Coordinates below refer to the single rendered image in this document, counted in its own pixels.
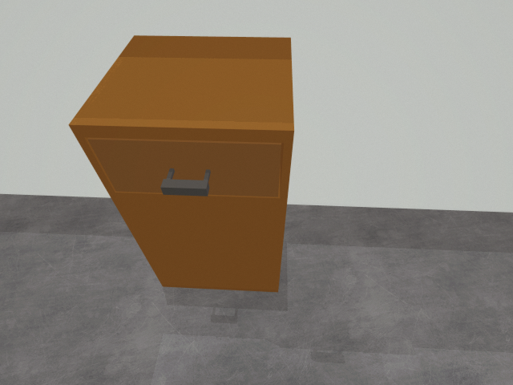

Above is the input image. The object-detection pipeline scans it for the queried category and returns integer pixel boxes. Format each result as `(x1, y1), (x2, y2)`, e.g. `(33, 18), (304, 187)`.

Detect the drawer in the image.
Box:
(88, 138), (281, 197)

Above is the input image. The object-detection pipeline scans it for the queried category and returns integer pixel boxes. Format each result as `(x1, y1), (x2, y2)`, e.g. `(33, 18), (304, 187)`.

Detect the cabinet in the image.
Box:
(69, 35), (294, 292)

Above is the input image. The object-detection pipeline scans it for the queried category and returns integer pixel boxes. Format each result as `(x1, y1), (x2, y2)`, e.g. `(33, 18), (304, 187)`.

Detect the handle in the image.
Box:
(161, 168), (211, 197)

